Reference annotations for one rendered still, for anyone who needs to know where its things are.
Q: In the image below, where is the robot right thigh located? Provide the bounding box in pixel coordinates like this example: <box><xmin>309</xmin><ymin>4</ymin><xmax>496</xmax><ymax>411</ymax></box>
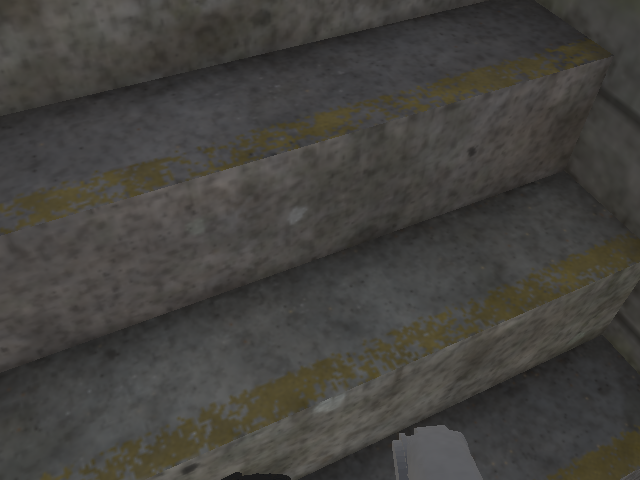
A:
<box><xmin>392</xmin><ymin>425</ymin><xmax>483</xmax><ymax>480</ymax></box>

